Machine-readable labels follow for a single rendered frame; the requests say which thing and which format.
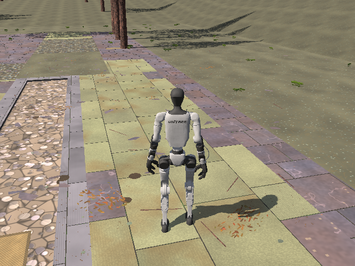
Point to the left robot upper arm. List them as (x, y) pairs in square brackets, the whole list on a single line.
[(157, 126)]

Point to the right robot upper arm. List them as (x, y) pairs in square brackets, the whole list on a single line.
[(196, 127)]

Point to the robot left forearm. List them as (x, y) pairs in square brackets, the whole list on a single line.
[(152, 150)]

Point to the robot right hand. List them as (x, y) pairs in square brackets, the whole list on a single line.
[(204, 170)]

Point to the robot right forearm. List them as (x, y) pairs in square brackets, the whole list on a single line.
[(201, 152)]

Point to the robot left hand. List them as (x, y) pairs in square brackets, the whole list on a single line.
[(149, 165)]

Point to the humanoid robot head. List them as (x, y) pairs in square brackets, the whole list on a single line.
[(177, 96)]

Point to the right robot thigh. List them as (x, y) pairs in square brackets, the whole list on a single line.
[(190, 163)]

